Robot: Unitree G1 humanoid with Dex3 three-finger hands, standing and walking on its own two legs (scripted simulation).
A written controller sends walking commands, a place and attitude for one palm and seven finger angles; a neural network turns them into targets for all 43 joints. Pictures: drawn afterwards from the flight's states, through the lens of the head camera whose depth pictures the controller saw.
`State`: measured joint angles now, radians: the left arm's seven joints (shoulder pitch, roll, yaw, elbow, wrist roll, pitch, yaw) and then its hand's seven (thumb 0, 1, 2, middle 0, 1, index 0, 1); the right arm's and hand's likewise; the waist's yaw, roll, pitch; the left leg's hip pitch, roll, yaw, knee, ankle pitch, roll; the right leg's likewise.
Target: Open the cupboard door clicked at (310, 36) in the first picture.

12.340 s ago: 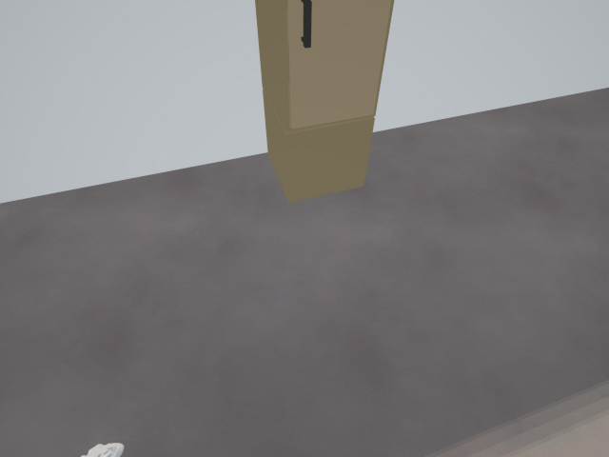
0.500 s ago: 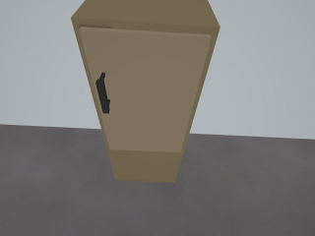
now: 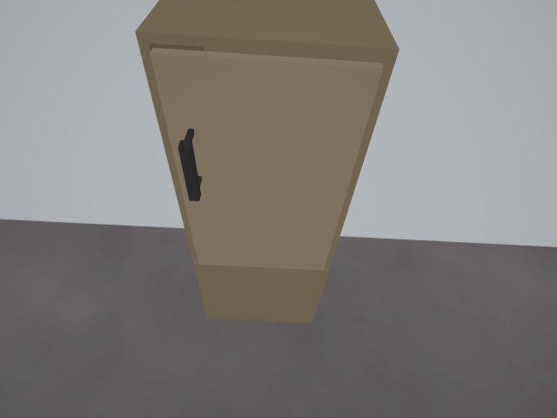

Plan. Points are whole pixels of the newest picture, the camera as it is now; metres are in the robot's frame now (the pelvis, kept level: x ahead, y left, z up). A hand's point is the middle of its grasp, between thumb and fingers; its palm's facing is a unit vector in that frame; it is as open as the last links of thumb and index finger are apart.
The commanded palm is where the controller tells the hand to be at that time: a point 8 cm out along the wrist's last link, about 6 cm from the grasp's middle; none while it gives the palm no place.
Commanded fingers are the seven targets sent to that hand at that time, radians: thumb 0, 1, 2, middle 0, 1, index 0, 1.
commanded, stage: look again from close up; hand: left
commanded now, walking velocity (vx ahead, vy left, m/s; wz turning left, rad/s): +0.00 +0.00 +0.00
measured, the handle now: (192, 165) +0.53 +0.20 +0.04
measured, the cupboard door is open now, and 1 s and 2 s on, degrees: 0 0 0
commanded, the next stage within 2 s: raise the hand with hooked fingers in 0.30 s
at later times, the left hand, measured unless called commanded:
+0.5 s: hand out of the picture +0.08 +0.19 -0.13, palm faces +0.19 -0.96 -0.19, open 7.4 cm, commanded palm +0.10 +0.24 -0.07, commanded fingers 0.00 0.76 0.84 -0.21 -0.39 -0.21 -0.39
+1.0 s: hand (145, 393) +0.16 +0.19 -0.03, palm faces +0.11 -0.99 -0.07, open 9.7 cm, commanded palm +0.14 +0.25 -0.02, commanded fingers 0.00 0.18 0.59 -0.25 -0.76 -0.25 -0.76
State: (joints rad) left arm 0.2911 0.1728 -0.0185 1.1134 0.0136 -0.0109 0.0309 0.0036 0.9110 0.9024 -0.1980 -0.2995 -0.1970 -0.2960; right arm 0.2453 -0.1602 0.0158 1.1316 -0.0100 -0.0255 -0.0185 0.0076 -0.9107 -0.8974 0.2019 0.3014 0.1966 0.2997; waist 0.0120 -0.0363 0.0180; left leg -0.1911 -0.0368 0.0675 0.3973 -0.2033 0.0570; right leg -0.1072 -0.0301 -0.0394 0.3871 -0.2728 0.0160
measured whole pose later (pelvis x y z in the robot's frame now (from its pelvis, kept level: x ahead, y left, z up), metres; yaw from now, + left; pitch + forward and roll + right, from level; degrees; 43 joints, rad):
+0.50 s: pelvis -0.01 +0.00 -0.01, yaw +0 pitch +0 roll +1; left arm 0.48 0.18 0.01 0.45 -0.09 0.02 0.09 0.02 0.91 0.90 -0.20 -0.31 -0.20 -0.30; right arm 0.33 -0.18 0.02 0.93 0.04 -0.15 -0.05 0.01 -0.91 -0.90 0.20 0.30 0.20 0.30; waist 0.01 -0.03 0.01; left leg -0.24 -0.06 0.08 0.44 -0.21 0.06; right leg -0.20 -0.05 -0.03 0.52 -0.32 -0.01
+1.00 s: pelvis -0.04 -0.05 -0.09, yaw +3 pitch +13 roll -3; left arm 0.37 0.27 0.26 0.05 -0.33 -0.47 -0.36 0.01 0.40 0.69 -0.23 -0.62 -0.23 -0.62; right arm 0.18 -0.25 0.00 0.56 0.02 -0.23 -0.07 0.01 -0.90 -0.90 0.20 0.30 0.20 0.30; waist 0.04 0.02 -0.13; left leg -0.90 0.04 -0.06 1.14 -0.47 -0.01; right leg -0.77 0.03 -0.16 1.09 -0.56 -0.07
